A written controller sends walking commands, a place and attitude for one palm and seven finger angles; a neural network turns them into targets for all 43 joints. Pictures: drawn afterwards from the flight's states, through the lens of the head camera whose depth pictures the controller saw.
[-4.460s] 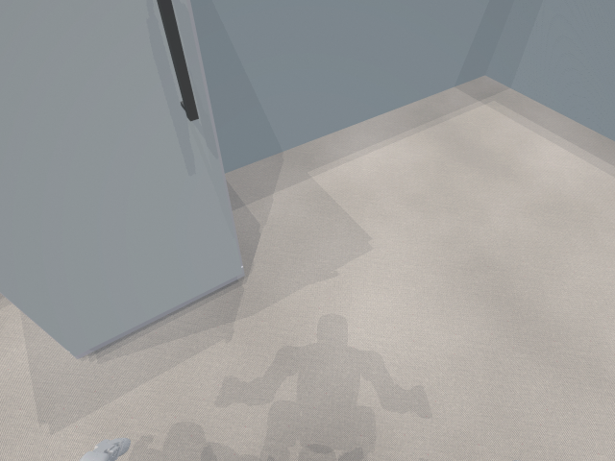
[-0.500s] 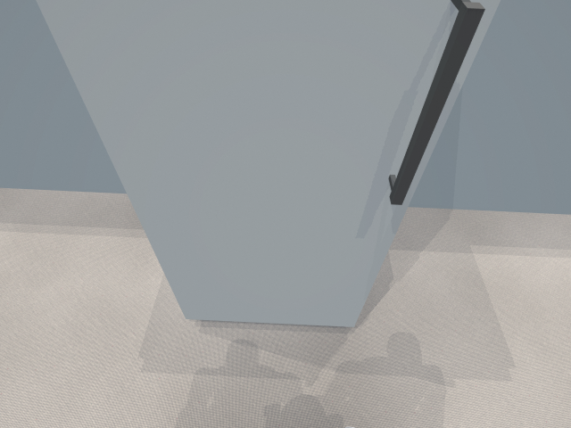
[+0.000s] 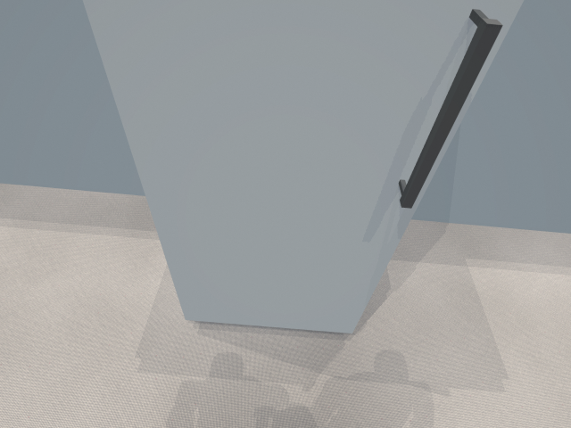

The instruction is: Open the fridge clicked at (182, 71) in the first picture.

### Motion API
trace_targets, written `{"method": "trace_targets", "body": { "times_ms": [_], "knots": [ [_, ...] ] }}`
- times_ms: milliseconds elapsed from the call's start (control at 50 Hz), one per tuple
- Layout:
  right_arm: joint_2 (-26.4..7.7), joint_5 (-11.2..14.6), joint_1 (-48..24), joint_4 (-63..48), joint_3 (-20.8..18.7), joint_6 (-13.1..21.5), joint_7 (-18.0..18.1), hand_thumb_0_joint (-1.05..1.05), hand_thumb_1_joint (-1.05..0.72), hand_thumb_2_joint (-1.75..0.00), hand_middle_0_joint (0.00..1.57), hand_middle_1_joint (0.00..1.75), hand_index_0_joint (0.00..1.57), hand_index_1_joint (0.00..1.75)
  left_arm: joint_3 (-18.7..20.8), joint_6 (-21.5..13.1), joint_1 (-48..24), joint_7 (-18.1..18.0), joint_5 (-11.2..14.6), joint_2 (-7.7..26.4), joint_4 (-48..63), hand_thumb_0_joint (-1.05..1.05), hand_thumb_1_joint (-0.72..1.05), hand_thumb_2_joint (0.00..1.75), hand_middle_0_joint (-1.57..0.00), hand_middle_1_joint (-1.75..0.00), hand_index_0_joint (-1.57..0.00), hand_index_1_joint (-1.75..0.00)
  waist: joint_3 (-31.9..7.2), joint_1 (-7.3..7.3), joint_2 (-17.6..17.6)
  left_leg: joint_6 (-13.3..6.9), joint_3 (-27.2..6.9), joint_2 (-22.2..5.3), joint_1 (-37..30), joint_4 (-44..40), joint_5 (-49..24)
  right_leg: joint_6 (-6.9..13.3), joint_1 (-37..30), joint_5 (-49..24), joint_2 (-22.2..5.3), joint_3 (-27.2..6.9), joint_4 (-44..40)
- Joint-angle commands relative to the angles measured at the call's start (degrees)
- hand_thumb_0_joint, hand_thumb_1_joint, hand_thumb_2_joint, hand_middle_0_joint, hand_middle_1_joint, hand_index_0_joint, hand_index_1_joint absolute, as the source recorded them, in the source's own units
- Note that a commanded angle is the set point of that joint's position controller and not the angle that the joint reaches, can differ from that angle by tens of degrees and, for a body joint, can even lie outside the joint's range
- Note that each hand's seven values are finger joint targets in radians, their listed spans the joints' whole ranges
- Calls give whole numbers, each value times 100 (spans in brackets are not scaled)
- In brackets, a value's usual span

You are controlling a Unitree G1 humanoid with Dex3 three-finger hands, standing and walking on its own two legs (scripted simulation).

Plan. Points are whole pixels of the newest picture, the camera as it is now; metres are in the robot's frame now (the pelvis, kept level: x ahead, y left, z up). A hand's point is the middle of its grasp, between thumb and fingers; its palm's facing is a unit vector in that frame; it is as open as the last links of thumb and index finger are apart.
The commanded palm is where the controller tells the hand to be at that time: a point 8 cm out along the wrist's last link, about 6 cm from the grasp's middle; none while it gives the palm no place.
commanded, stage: come to a stop and stand still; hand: right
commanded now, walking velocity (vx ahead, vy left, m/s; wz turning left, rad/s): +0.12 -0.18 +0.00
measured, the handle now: (435, 125) +0.53 -0.20 +0.19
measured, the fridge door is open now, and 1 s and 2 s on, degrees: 0 0 0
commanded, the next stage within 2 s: look again from close up in 1.34 s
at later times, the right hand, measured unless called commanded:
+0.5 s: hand out of the picture -0.02 -0.20 -0.17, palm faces +0.06 +0.98 -0.17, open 7.4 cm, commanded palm none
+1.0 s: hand out of the picture +0.00 -0.23 -0.17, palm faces +0.04 +0.97 -0.24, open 7.4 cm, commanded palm none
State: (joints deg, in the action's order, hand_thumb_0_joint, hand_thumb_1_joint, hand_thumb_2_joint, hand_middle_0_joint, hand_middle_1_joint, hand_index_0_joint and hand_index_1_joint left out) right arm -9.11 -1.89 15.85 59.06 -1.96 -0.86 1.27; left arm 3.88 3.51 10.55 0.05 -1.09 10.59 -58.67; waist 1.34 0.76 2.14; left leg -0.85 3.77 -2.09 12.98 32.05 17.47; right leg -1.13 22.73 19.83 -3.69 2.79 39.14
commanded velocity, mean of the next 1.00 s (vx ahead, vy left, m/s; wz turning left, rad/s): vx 0.01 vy -0.01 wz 0.00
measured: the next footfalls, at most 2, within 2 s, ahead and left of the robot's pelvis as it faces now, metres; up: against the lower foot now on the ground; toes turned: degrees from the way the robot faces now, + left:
right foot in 0.24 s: +0.01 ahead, -0.14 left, +0.00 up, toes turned -8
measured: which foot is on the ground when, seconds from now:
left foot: down 0.00-1.00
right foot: up 0.00-0.22, down 0.24-1.00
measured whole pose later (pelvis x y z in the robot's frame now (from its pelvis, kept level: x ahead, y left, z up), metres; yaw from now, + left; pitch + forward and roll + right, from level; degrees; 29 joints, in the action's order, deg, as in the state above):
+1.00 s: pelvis -0.03 -0.03 +0.00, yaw -2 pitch -3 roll +0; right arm -12.7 -1.6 16.9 57.5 -0.7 0.1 1.2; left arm 2.0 -0.5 16.3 -1.0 -1.1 12.3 -56.9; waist 0.2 -0.6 -0.3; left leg 1.4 4.8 -3.8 13.6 31.6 14.5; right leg 0.1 12.5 17.4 -2.1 3.4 33.2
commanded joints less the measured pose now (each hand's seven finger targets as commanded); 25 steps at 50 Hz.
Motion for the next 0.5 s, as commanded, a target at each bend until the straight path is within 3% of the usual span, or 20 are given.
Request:
{"method": "trace_targets", "body": {
  "times_ms": [0, 40, 100, 140, 160, 180, 200, 220, 240, 280, 320, 480],
  "knots": [
    [-921, 41, -300, -364, -180, 171, 46, 0, -90, -90, 20, 30, 20, 30, 2, -142, 302, 45, -25, 331, 97, 0, 90, 90, -20, -30, -20, -30, 541, -117, -985, -491, -1373, -1302, 696, -2275, 913, -13, 46, -133, 24, -144, 836],
    [-922, 40, -34, -263, -194, 195, 46, 0, -90, -90, 20, 30, 20, 30, -31, -195, 333, 39, -24, 319, 90, 0, 90, 90, -20, -30, -20, -30, 396, 25, -799, -555, -1245, -1376, 167, -2091, 246, -72, 133, -91, 28, -82, 660],
    [-933, 28, 330, -51, -229, 200, 58, 0, -90, -90, 20, 30, 20, 30, -81, -258, 238, -16, -11, 290, 161, 0, 90, 90, -20, -30, -20, -30, 214, 222, -976, -766, -1357, -1524, -486, -1802, -788, -97, 74, 296, 36, -37, -41],
    [-937, 47, 302, 53, -234, 191, 73, 0, -90, -90, 20, 30, 20, 30, -134, -293, 433, -65, 13, 221, 68, 0, 90, 90, -20, -30, -20, -30, 55, 169, -1047, -735, -1142, -1441, -594, -1502, -1530, -101, -391, 129, 58, 25, -786],
    [-885, 78, 240, 106, -206, 185, 78, 0, -90, -90, 20, 30, 20, 30, -166, -319, 627, -94, 21, 187, -37, 0, 90, 90, -20, -30, -20, -30, -61, 79, -975, -618, -1021, -1299, -478, -1341, -1661, -88, -848, -271, 90, 53, -1318],
    [-806, 118, 130, 139, -177, 175, 79, 0, -90, -90, 20, 30, 20, 30, -183, -361, 869, -119, 30, 211, -171, 0, 90, 90, -20, -30, -20, -30, -167, -33, -810, -429, -853, -1109, -235, -1122, -1582, -50, -1403, -839, 54, 11, -1864],
    [-635, 150, 148, 155, -126, 168, 63, 0, -90, -90, 20, 30, 20, 30, -184, -414, 999, -144, 12, 348, -271, 0, 90, 90, -20, -30, -20, -30, -253, -25, -358, -194, -566, -760, 31, -869, -1379, 73, -1798, -1580, -249, -274, -1937],
    [-509, 143, 204, 159, -85, 146, 43, 0, -90, -90, 20, 30, 20, 30, -170, -431, 949, -162, 12, 532, -269, 0, 90, 90, -20, -30, -20, -30, -316, 70, -66, -18, -359, -548, 45, -861, -1083, 213, -1764, -2036, -609, -499, -1800],
    [-420, 129, 163, 180, -69, 135, 55, 0, -90, -90, 20, 30, 20, 30, -177, -412, 870, -180, 2, 604, -253, 0, 90, 90, -20, -30, -20, -30, -223, 77, -116, 29, -321, -492, -25, -998, -859, 234, -1493, -1908, -694, -451, -1724],
    [-461, 134, -50, 309, -35, 88, 56, 0, -90, -90, 20, 30, 20, 30, -236, -451, 826, -193, 20, 501, -402, 0, 90, 90, -20, -30, -20, -30, -46, 34, 429, 133, -104, -415, -339, -831, -947, 233, -1174, -1966, -598, -483, -2103],
    [-467, 128, 54, 433, -9, 83, 53, 0, -90, -90, 20, 30, 20, 30, -248, -451, 743, -211, 36, 484, -437, 0, 90, 90, -20, -30, -20, -30, 72, 87, 365, 136, -154, -418, -433, -927, -964, 226, -1114, -1803, -547, -438, -2158],
    [-368, 107, 192, 623, 70, 88, 69, 0, -90, -90, 20, 30, 20, 30, -274, -453, 838, -215, 42, 322, -558, 0, 90, 90, -20, -30, -20, -30, 425, 7, -139, 139, -268, -463, -262, -1143, -908, 198, -1019, -977, -402, -405, -2394]
  ]
}}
